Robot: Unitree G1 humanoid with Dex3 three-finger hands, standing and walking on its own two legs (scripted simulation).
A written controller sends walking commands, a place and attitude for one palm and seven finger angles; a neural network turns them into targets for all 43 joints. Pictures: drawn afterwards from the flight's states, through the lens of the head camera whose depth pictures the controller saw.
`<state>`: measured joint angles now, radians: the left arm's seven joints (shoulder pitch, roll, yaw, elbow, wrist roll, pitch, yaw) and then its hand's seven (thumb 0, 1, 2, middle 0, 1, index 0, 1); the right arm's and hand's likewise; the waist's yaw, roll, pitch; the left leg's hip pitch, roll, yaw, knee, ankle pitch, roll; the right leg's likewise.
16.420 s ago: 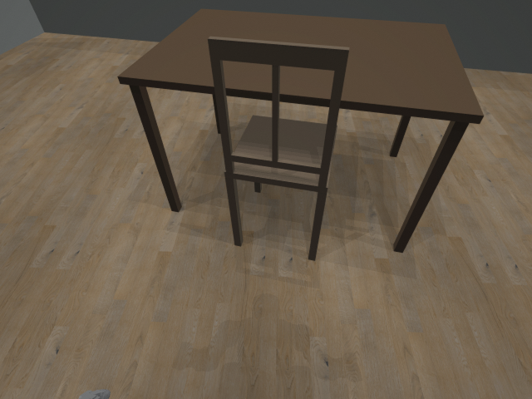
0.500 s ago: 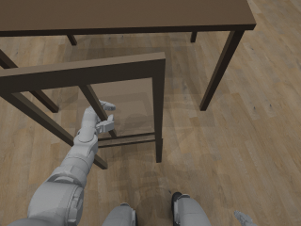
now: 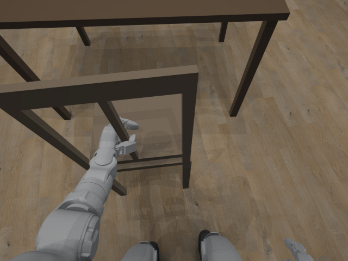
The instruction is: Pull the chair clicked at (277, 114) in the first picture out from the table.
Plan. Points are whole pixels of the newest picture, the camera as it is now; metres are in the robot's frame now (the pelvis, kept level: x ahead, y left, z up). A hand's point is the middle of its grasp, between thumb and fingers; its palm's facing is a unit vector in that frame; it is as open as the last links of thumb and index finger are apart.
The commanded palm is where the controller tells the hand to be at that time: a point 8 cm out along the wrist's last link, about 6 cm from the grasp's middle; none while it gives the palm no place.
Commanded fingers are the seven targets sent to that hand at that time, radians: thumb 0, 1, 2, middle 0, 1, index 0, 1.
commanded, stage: step backward, pulling the chair out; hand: left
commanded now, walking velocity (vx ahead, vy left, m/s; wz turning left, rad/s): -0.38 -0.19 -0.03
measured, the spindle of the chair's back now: (123, 135) +0.41 +0.13 -0.05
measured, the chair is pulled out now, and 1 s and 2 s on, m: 0.35 0.57 0.60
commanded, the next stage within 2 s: stop walking, hand still on the chair in 0.60 s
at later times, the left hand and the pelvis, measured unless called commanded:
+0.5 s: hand (131, 188) +0.27 +0.10 -0.06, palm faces -0.02 -0.98 -0.19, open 5.2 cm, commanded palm +0.28 +0.16 -0.06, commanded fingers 0.00 0.90 0.90 -0.50 -1.45 -0.50 -1.45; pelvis -0.10 -0.01 +0.00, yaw +1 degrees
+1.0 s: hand (124, 236) +0.17 +0.11 -0.06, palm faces -0.05 -0.98 -0.18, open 5.2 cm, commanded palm +0.16 +0.16 -0.04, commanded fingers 0.00 0.90 0.90 -0.50 -1.45 -0.50 -1.45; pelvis -0.16 +0.01 +0.00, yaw -2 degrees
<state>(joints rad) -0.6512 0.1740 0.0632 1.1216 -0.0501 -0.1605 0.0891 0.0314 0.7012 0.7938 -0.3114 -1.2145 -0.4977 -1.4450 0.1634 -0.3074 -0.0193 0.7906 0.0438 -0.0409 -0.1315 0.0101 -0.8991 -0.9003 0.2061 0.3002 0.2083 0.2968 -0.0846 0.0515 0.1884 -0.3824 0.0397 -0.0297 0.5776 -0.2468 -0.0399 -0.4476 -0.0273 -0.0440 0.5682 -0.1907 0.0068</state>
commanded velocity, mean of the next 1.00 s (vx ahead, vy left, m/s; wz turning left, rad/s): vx -0.18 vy -0.02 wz -0.01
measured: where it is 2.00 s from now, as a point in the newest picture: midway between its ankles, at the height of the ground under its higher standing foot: outside the picture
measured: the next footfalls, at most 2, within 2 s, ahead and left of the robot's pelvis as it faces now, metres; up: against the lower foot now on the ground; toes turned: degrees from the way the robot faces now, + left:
left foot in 0.52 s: -0.15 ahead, +0.14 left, +0.00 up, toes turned +4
right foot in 0.70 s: -0.05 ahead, -0.10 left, +0.00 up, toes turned -4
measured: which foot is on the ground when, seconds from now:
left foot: down 0.00-0.24, up 0.26-0.50, down 0.52-0.74, up 0.76-0.88, down 0.90-1.00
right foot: down 0.00-0.56, up 0.58-0.68, down 0.70-1.00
